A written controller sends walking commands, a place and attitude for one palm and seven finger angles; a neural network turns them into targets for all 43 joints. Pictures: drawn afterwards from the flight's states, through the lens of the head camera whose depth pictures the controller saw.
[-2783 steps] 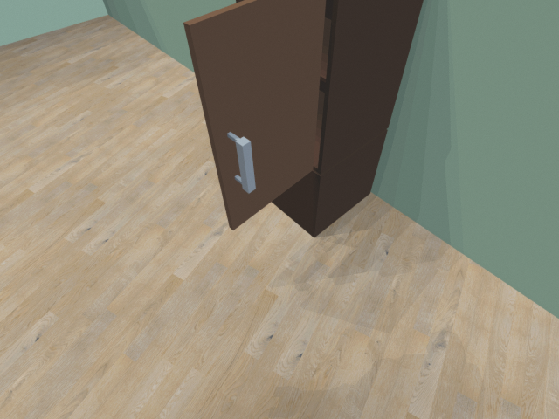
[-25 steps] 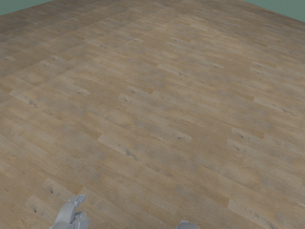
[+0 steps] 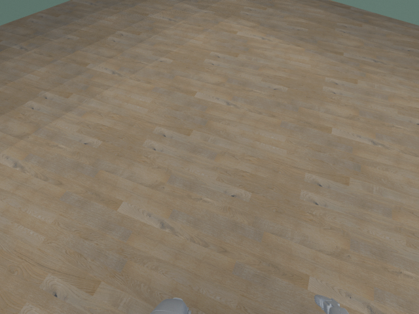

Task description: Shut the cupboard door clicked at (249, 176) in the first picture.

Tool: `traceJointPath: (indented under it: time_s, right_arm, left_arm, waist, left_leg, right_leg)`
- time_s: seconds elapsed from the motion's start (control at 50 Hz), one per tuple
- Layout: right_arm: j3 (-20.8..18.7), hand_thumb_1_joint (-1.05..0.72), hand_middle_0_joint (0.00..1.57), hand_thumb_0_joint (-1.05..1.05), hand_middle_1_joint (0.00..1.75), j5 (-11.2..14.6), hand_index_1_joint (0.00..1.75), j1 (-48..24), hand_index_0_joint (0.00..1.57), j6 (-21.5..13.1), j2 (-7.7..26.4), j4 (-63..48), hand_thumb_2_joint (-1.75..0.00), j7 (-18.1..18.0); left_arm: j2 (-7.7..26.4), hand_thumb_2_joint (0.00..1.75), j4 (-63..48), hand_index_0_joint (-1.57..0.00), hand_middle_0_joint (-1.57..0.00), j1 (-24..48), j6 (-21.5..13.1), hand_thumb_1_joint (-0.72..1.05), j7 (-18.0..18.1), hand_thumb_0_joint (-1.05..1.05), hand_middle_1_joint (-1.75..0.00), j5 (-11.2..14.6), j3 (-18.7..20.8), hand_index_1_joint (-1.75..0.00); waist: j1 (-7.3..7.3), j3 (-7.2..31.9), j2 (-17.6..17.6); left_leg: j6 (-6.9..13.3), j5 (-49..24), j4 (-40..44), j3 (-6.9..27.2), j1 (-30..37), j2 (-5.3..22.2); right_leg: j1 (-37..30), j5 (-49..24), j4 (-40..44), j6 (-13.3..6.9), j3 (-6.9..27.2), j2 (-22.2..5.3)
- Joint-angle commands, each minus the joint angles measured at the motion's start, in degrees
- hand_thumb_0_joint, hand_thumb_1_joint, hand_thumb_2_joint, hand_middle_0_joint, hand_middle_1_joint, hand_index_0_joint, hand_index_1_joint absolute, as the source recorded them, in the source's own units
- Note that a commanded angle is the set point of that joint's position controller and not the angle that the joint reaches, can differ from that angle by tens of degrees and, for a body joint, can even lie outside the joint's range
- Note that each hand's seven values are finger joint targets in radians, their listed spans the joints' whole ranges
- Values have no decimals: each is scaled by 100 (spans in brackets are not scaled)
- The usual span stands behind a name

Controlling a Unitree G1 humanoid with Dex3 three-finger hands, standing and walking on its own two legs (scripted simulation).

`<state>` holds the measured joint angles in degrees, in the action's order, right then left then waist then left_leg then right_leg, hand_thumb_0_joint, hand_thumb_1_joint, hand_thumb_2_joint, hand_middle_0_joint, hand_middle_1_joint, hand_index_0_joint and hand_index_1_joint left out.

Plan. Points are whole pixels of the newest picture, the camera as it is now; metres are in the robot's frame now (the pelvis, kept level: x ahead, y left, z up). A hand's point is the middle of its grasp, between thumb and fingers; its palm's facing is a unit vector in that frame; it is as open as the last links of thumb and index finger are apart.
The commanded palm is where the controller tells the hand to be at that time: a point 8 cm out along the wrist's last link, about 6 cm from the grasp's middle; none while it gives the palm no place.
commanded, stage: turn to face it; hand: left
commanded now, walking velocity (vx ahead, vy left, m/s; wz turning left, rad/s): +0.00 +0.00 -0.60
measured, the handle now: out of the picture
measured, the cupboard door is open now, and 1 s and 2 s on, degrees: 39 39 39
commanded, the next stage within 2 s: none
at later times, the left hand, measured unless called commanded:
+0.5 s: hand (128, 287) +0.18 +0.21 -0.16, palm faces -0.32 -0.91 -0.25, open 7.4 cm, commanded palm none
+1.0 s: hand (162, 271) +0.22 +0.15 -0.19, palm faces -0.57 -0.80 -0.18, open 7.4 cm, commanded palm none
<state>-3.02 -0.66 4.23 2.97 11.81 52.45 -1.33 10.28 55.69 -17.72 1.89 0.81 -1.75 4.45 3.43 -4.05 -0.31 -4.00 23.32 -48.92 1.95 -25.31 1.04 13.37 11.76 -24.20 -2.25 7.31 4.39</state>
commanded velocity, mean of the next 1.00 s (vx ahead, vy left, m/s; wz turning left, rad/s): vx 0.00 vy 0.00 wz -0.60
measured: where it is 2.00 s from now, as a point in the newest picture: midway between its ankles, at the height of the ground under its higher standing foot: outside the picture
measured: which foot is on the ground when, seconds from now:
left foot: up 0.00-0.08, down 0.10-0.56, up 0.58-0.92, down 0.94-1.00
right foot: down 0.00-0.10, up 0.12-0.54, down 0.56-0.94, up 0.96-1.00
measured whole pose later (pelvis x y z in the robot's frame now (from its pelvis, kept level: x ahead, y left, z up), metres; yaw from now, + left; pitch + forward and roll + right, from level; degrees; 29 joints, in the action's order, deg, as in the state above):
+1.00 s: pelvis +0.04 +0.04 -0.02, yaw -38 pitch +2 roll -1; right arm -1.1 -1.5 10.1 0.6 11.1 49.2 -0.9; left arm 14.1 51.1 -10.5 4.7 -0.7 -1.2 4.6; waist 0.6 -4.1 3.2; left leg 0.9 17.7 -35.8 -4.8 -19.6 3.4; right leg 22.4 28.8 -49.0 1.7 5.8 2.3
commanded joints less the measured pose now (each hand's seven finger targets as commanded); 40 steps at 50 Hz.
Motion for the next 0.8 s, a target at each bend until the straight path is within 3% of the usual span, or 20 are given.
traceJointPath:
  time_s: [0.0, 0.04, 0.06, 0.08, 0.1, 0.12, 0.16, 0.22, 0.32, 0.42, 0.46, 0.5, 0.52, 0.54, 0.56, 0.58, 0.6, 0.66, 0.72, 0.78]
  right_arm:
    - [-90, -90, 20, 0, 30, 75, 30, 194, 20, -195, 436, -483, -90, -74]
    - [-109, -90, 20, 0, 30, 80, 30, 678, 20, -266, 571, -375, -90, -103]
    - [-159, -90, 20, 0, 30, 30, 30, 784, 20, -333, 944, -377, -90, -130]
    - [-257, -90, 20, 0, 30, -46, 30, 921, 20, -342, 1430, -470, -90, -131]
    - [-228, -90, 20, 0, 30, -83, 30, 912, 20, -300, 1465, -521, -90, -148]
    - [-156, -90, 20, 0, 30, -97, 30, 572, 20, -288, 1302, -675, -90, -132]
    - [-86, -90, 20, 0, 30, -118, 30, 207, 20, -311, 1097, -768, -90, -160]
    - [-57, -90, 20, 0, 30, -94, 30, 157, 20, -309, 1016, -792, -90, -156]
    - [-143, -90, 20, 0, 30, -90, 30, 812, 20, -318, 1109, -537, -90, -119]
    - [-231, -90, 20, 0, 30, -109, 30, 1111, 20, -300, 1266, -346, -90, -57]
    - [-269, -90, 20, 0, 30, -105, 30, 1025, 20, -293, 1363, -334, -90, -34]
    - [-285, -90, 20, 0, 30, -56, 30, 912, 20, -277, 1391, -344, -90, -6]
    - [-253, -90, 20, 0, 30, 4, 30, 949, 20, -266, 1159, -407, -90, 39]
    - [-100, -90, 20, 0, 30, -5, 30, 675, 20, -258, 632, -704, -90, 51]
    - [-89, -90, 20, 0, 30, -11, 30, 536, 20, -159, 851, -736, -90, -28]
    - [-92, -90, 20, 0, 30, 6, 30, 543, 20, -122, 776, -741, -90, -14]
    - [-97, -90, 20, 0, 30, -12, 30, 595, 20, -133, 774, -683, -90, -40]
    - [-112, -90, 20, 0, 30, -34, 30, 728, 20, -145, 854, -493, -90, 12]
    - [-110, -90, 20, 0, 30, -19, 30, 759, 20, -116, 753, -483, -90, 29]
    - [-107, -90, 20, 0, 30, -7, 30, 646, 20, -134, 693, -580, -90, 22]
  left_arm:
    - [1229, 90, -527, -20, -20, 112, -85, 90, 34, 0, -30, 18, 294, -30]
    - [1144, 90, -633, -20, -20, 358, -34, 90, 27, 0, -30, 68, 281, -30]
    - [897, 90, -727, -20, -20, 296, -11, 90, -3, 0, -30, 121, 223, -30]
    - [696, 90, -820, -20, -20, 265, -16, 90, -74, 0, -30, 150, 179, -30]
    - [898, 90, -859, -20, -20, 429, -3, 90, -93, 0, -30, 85, 198, -30]
    - [914, 90, -875, -20, -20, 219, 2, 90, -126, 0, -30, 49, 223, -30]
    - [1003, 90, -703, -20, -20, 245, 101, 90, -213, 0, -30, 11, 312, -30]
    - [889, 90, -750, -20, -20, 223, 183, 90, -306, 0, -30, 27, 274, -30]
    - [798, 90, -1000, -20, -20, 813, 202, 90, -343, 0, -30, 38, 204, -30]
    - [720, 90, -1089, -20, -20, 1101, 133, 90, -343, 0, -30, 38, 101, -30]
    - [755, 90, -1071, -20, -20, 984, 101, 90, -332, 0, -30, 58, 85, -30]
    - [915, 90, -932, -20, -20, 537, 41, 90, -310, 0, -30, 53, 131, -30]
    - [1355, 90, -818, -20, -20, 142, -31, 90, -254, 0, -30, 16, 196, -30]
    - [1963, 90, -743, -20, -20, -141, -88, 90, -159, 0, -30, -24, 326, -30]
    - [2025, 90, -683, -20, -20, -289, -57, 90, -77, 0, -30, 65, 320, -30]
    - [1906, 90, -775, -20, -20, -40, -30, 90, -59, 0, -30, 67, 275, -30]
    - [1700, 90, -870, -20, -20, 363, -42, 90, -6, 0, -30, 47, 288, -30]
    - [1353, 90, -1020, -20, -20, 802, -72, 90, 8, 0, -30, 80, 155, -30]
    - [1410, 90, -1000, -20, -20, 748, -85, 90, -13, 0, -30, 50, 177, -30]
    - [1468, 90, -1000, -20, -20, 725, -54, 90, -37, 0, -30, 15, 214, -30]
  waist:
    - [-251, 650, 952]
    - [-515, 766, 660]
    - [-544, 816, -361]
    - [-555, 786, -1745]
    - [-573, 585, -1232]
    - [-335, 471, -693]
    - [-202, 257, -994]
    - [-141, 311, -999]
    - [-436, 418, -1009]
    - [-597, 641, -1272]
    - [-510, 765, -1325]
    - [-215, 901, -905]
    - [-29, 1091, 36]
    - [155, 925, 1797]
    - [208, 944, 1495]
    - [55, 669, 1045]
    - [-130, 678, 1441]
    - [-342, 699, 1073]
    - [-343, 665, 864]
    - [-308, 515, 878]
  left_leg:
    - [92, -198, 1110, 8, 637, -161]
    - [114, -1082, 2414, -8, 1982, -43]
    - [339, -1043, 3036, 753, 2666, 827]
    - [937, -1685, 3424, 2089, 2685, 2224]
    - [1385, -2119, 3343, 2136, 2022, 2631]
    - [1471, -1753, 3371, 1778, 1564, 2505]
    - [1306, -2205, 3319, 1060, 1255, 1955]
    - [1150, -2067, 3228, 204, 1358, 1594]
    - [1210, -2258, 3150, -42, 1998, 1800]
    - [1167, -3433, 2608, -470, 2149, 1910]
    - [1042, -3544, 2319, -614, 2102, 1954]
    - [654, -3040, 1589, -942, 1582, 1747]
    - [304, -2007, 676, -1236, 775, 1414]
    - [-39, 1214, -738, -1387, -942, 447]
    - [9, 1394, -1610, -541, -1053, 455]
    - [36, 1005, -1938, -283, -1174, 546]
    - [-10, 716, -1993, -174, -1501, 582]
    - [-139, -15, -1647, -243, -938, 574]
    - [-162, -106, -1054, -339, -576, 412]
    - [-142, 24, -298, -372, -286, 276]
  right_leg:
    - [-175, -2541, 103, -721, 1748, -1428]
    - [715, -1450, -257, -322, 1529, -1017]
    - [1538, -76, -828, -64, 1028, -404]
    - [2108, 2247, -2163, 274, 26, 149]
    - [1926, 2394, -3174, 370, -241, -171]
    - [1768, 2056, -3620, 432, -293, -336]
    - [1812, 1678, -4311, 516, -355, -419]
    - [1794, 1237, -4363, 601, -630, -517]
    - [1918, 1107, -3506, 657, -850, -664]
    - [1171, 1264, -2190, 506, -1221, -527]
    - [736, 1085, -1546, 395, -1280, -477]
    - [-336, -105, -261, 266, -1321, -438]
    - [-1321, -1004, 323, 33, -517, -1111]
    - [-1915, -3044, 427, -570, 1454, -2493]
    - [-1462, -3480, 355, -1031, 1501, -2820]
    - [-1104, -2619, 440, -1096, 1167, -2632]
    - [-1267, -2406, 450, -970, 1199, -2292]
    - [-889, -2892, 188, -742, 400, -1762]
    - [-643, -2456, 249, -757, 497, -1679]
    - [-293, -1915, 290, -854, 893, -1691]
